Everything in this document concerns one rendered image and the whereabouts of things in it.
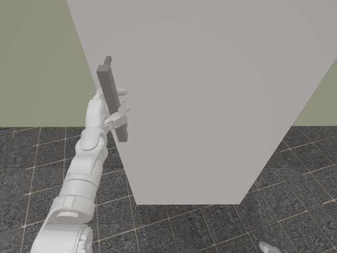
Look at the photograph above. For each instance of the robot left hand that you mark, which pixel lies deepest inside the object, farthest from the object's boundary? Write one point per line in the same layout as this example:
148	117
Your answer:
97	114

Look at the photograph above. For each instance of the robot left upper arm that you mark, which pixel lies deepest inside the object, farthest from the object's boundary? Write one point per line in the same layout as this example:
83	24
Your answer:
64	238

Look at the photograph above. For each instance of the fridge door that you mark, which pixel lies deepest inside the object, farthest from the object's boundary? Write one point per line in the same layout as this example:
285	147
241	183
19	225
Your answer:
213	86

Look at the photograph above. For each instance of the robot left forearm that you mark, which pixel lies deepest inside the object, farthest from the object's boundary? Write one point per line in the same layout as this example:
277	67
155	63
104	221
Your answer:
75	203

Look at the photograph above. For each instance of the robot right hand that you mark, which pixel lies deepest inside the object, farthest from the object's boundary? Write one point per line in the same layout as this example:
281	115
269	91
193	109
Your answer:
266	248

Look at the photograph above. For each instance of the handle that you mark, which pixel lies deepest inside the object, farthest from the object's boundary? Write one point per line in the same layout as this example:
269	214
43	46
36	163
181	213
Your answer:
107	83

